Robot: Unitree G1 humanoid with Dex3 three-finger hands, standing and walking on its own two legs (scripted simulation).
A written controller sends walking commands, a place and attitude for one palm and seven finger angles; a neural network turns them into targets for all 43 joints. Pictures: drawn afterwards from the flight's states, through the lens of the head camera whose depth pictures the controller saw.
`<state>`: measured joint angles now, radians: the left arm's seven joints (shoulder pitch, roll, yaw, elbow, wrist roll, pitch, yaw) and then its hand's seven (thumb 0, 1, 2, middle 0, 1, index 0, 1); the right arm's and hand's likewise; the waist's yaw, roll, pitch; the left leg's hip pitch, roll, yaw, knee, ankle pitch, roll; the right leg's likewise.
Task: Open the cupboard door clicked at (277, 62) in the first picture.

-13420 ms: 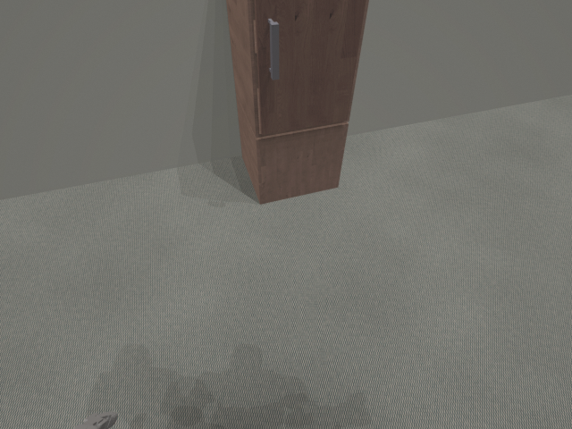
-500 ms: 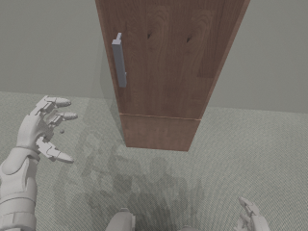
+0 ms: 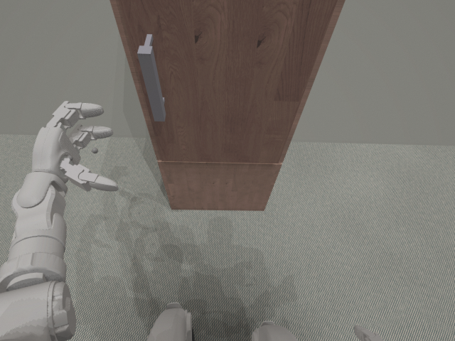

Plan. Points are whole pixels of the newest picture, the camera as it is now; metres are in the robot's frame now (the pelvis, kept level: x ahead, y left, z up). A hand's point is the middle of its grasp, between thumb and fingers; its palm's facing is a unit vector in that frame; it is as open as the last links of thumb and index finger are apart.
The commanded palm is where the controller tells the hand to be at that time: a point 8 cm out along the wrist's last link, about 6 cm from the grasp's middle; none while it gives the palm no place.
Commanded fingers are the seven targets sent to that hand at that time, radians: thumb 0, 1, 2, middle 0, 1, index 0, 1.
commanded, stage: move the hooked fingers beside the handle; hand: left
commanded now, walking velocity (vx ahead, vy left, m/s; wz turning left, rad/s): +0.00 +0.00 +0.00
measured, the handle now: (155, 81) +0.61 +0.15 +0.06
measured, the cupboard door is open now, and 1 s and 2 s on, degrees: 0 0 0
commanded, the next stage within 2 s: slide the fingers in behind the handle in 1.62 s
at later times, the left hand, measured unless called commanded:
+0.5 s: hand (119, 113) +0.51 +0.20 +0.08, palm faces -0.01 -1.00 +0.00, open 14.0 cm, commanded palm +0.49 +0.25 +0.07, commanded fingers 0.00 -0.50 0.30 -0.30 -1.20 -0.30 -1.20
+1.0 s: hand (133, 94) +0.56 +0.19 +0.07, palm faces -0.01 -1.00 +0.00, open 14.0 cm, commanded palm +0.54 +0.23 +0.06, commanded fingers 0.00 -0.50 0.30 -0.30 -1.20 -0.30 -1.20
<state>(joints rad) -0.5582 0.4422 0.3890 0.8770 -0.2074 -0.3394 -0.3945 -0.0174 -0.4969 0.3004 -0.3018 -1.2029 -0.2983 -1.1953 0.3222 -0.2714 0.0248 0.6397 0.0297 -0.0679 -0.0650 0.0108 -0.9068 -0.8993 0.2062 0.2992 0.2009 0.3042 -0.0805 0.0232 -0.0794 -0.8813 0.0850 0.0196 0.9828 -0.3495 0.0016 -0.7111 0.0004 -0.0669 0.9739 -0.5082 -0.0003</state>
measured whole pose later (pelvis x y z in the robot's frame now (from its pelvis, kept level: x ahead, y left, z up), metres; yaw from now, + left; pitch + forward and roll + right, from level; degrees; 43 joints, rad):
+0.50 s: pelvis +0.00 +0.00 -0.02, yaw -2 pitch +20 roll -3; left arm -0.88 0.56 0.45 1.16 -0.11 -0.35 -0.34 -0.02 -0.50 0.30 -0.30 -1.20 -0.30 -1.20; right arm 0.37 -0.27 0.02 0.65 0.01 0.02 -0.04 0.01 -0.91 -0.90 0.21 0.30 0.20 0.30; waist -0.15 0.03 -0.10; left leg -1.04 0.11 0.02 1.07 -0.39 0.00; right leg -0.87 0.02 -0.06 1.06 -0.54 -0.01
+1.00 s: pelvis +0.01 +0.01 -0.03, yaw -3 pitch +25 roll -5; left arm -1.08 0.66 0.47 1.28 -0.03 -0.31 -0.28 -0.02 -0.50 0.30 -0.30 -1.20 -0.30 -1.20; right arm 0.43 -0.27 0.04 0.63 -0.02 0.05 -0.01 0.00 -0.91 -0.90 0.21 0.30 0.20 0.30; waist -0.22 0.05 -0.09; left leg -1.15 0.13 0.01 1.12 -0.40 0.01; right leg -0.97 0.04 -0.06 1.08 -0.53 0.00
